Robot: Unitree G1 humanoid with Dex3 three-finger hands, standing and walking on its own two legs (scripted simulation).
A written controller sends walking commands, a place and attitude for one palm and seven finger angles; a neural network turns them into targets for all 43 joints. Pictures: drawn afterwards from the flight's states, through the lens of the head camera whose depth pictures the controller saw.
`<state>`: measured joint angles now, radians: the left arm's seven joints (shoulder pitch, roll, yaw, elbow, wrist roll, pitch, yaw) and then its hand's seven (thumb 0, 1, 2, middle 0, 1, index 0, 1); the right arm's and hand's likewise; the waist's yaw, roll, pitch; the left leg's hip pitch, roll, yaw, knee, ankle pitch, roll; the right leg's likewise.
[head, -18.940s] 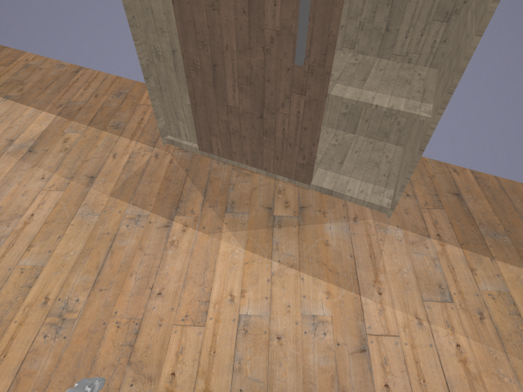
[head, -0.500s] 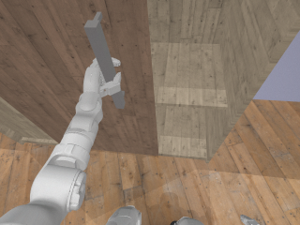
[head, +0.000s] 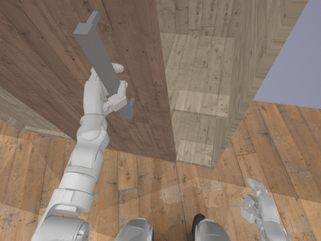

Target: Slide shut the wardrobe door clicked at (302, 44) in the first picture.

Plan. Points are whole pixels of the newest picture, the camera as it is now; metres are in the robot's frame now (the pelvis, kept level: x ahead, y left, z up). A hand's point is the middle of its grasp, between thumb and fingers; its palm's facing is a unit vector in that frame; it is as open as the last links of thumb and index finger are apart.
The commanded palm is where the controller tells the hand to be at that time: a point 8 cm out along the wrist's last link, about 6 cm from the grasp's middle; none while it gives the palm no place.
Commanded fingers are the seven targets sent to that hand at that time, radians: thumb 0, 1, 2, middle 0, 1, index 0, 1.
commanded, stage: step sideways, sliding the door along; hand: left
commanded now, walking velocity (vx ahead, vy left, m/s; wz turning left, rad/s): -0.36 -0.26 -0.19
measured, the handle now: (115, 77) +0.46 +0.16 +0.09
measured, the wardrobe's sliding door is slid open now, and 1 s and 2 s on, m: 0.20 0.00 0.00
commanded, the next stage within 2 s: stop walking and hold the door there in 1.06 s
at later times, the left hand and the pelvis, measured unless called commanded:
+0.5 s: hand (209, 111) +0.38 -0.06 +0.08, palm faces +0.03 -0.99 -0.13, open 6.4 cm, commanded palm +0.35 -0.04 +0.08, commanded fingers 0.00 0.90 0.90 -0.45 -1.40 -0.45 -1.40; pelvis -0.01 -0.14 +0.00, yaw -4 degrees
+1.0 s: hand (214, 105) +0.39 -0.07 +0.09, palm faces +0.41 -0.91 -0.10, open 7.1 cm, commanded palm +0.34 -0.10 +0.08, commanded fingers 0.00 0.90 0.90 -0.45 -1.40 -0.45 -1.40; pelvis -0.02 -0.30 +0.00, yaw -4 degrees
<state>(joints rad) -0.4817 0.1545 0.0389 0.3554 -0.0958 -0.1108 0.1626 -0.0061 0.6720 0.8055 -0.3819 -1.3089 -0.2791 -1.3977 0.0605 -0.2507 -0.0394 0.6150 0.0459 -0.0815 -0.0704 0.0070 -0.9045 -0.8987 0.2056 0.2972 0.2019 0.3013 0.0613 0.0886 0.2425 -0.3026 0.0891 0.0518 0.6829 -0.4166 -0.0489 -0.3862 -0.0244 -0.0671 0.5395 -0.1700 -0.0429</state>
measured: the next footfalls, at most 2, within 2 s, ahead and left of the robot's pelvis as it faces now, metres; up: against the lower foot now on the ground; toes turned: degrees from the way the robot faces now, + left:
left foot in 0.02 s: +0.02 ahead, +0.16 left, +0.00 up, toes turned +8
left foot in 0.50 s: +0.01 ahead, +0.00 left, +0.00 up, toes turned +5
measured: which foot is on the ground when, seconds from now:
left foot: up 0.00-0.00, down 0.02-0.22, up 0.24-0.48, down 0.50-0.80, up 0.82-0.92, down 0.94-1.00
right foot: down 0.00-0.52, up 0.54-0.72, down 0.74-1.00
